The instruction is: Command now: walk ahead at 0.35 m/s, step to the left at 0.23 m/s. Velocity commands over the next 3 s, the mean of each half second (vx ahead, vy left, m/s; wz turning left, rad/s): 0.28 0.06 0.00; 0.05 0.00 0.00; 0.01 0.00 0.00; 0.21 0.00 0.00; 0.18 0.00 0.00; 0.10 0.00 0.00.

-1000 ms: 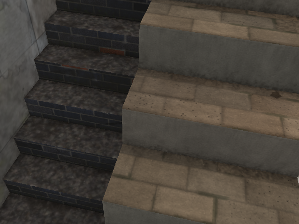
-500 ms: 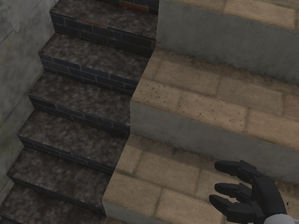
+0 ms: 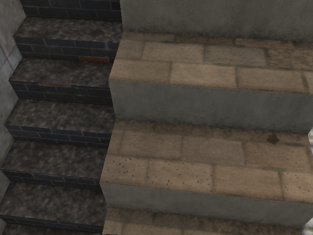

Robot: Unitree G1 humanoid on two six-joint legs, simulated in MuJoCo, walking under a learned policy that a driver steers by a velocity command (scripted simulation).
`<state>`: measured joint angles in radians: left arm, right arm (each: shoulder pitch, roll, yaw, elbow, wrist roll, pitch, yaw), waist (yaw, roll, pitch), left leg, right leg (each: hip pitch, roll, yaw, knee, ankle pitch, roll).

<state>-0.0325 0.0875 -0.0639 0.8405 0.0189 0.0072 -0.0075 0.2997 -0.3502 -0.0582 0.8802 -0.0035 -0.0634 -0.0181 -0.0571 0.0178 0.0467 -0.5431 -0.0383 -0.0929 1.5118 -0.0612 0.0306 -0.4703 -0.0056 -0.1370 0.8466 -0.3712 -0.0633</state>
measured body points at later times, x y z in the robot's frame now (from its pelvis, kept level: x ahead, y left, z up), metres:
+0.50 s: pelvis +0.02 +0.02 +0.03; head -0.01 +0.05 +0.48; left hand +0.06 +0.24 -0.13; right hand +0.07 -0.20 -0.10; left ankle +0.04 +0.11 -0.70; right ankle -0.02 -0.10 -0.64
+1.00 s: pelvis +0.05 -0.04 +0.05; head +0.06 -0.04 +0.50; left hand +0.05 +0.18 -0.11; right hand +0.05 -0.26 -0.11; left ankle +0.04 +0.11 -0.70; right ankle +0.02 -0.13 -0.70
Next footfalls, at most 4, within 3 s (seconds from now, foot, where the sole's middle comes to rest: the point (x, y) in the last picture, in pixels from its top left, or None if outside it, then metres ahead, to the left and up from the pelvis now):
0.32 left None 0.08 0.12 -0.73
0.58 right None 0.06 -0.13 -0.73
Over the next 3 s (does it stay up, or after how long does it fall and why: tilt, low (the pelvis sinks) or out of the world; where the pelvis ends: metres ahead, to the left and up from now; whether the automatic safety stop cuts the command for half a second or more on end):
stays up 0.08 -0.04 0.05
